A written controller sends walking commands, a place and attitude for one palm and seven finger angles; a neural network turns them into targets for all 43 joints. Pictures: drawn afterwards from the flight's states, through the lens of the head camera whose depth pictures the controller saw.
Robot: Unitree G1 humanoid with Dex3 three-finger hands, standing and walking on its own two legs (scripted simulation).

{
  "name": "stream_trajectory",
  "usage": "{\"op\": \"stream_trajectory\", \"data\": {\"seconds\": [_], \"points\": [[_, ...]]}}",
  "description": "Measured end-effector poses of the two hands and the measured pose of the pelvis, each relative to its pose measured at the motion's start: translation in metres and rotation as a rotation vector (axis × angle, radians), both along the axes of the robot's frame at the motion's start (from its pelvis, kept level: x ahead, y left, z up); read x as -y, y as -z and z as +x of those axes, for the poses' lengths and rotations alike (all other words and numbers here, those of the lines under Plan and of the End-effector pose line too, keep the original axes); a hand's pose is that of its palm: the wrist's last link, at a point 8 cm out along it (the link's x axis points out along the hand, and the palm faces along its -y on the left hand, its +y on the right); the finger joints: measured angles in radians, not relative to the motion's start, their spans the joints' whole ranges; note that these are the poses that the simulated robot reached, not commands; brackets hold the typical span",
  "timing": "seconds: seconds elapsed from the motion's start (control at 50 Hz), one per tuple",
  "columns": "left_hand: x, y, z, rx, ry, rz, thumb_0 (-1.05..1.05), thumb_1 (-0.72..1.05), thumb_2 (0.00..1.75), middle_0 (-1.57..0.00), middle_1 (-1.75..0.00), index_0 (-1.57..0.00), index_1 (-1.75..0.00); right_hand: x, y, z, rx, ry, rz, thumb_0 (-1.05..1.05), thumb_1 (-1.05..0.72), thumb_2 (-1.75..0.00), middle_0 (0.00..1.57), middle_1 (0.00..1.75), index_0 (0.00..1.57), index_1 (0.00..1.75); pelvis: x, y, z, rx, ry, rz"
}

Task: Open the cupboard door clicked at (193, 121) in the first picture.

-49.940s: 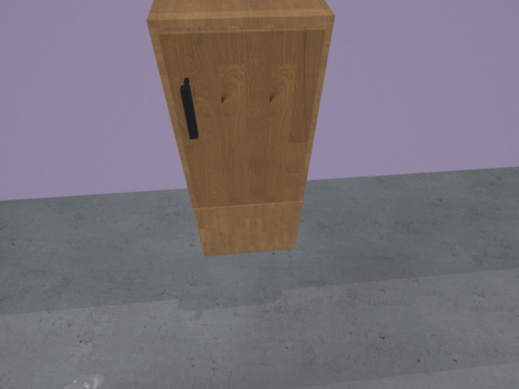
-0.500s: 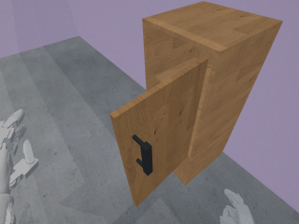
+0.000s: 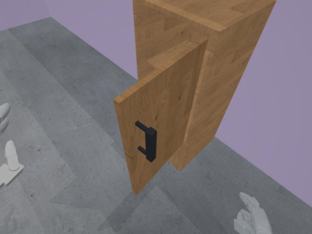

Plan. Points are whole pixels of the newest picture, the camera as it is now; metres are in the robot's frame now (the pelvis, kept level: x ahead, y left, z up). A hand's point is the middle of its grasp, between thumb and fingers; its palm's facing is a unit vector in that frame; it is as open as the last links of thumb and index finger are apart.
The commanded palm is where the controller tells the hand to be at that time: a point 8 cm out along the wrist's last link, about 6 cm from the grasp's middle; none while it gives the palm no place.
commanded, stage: step back with the hand held close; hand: left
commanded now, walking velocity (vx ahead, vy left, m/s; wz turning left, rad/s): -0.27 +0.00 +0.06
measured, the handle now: (145, 142) +0.35 +0.05 +0.02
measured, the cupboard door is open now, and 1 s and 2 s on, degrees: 96 96 96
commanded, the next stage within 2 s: stop stepping back and stand still in 0.68 s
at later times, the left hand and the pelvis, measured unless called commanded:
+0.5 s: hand out of the picture +0.11 +0.28 +0.16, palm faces +0.47 -0.76 -0.45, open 7.4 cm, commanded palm +0.04 +0.32 +0.18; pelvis -0.08 +0.01 -0.02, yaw +3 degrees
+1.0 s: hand out of the picture +0.02 +0.23 +0.17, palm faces +0.33 -0.78 -0.53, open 7.4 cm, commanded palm -0.02 +0.27 +0.18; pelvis -0.18 -0.02 +0.00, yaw -4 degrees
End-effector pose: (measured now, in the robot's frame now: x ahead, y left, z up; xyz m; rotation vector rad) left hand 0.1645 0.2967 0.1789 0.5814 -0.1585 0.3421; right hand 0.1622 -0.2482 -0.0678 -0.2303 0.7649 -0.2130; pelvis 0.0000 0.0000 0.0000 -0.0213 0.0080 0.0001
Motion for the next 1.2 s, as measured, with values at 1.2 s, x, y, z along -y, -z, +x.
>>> {"op": "stream_trajectory", "data": {"seconds": [1.2], "points": [[0.025,0.004,-0.203,0.142,0.03,-0.067,0.01,0.88,0.9,-0.21,-0.3,-0.21,-0.3,0.033,0.005,-0.26,0.043,0.053,-0.03,0.01,-0.91,-0.9,0.2,0.3,0.2,0.3,0.018,0.009,-0.217,0.029,0.048,0.044]]}}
